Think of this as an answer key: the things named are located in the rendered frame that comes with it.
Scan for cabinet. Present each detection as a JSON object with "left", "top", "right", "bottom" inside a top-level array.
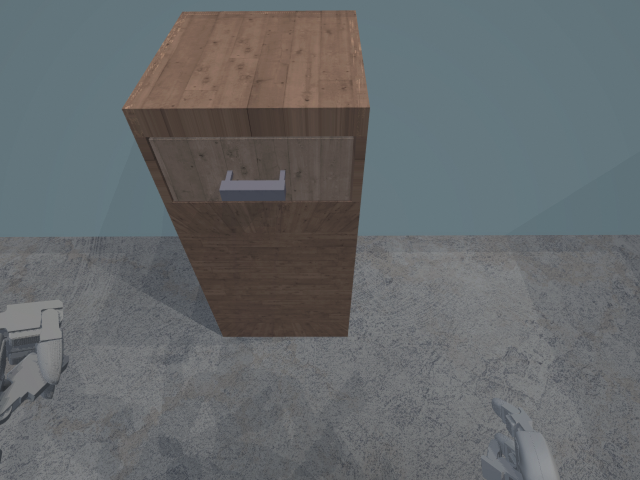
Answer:
[{"left": 122, "top": 10, "right": 370, "bottom": 337}]

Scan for right robot hand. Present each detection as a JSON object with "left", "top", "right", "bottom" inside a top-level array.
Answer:
[{"left": 481, "top": 398, "right": 560, "bottom": 480}]

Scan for handle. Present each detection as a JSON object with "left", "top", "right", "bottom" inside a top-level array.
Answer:
[{"left": 219, "top": 170, "right": 286, "bottom": 201}]

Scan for drawer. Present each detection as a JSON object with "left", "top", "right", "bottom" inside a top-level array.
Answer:
[{"left": 149, "top": 136, "right": 354, "bottom": 201}]

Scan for left robot hand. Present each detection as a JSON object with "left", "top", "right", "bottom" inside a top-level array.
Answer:
[{"left": 0, "top": 300, "right": 69, "bottom": 425}]

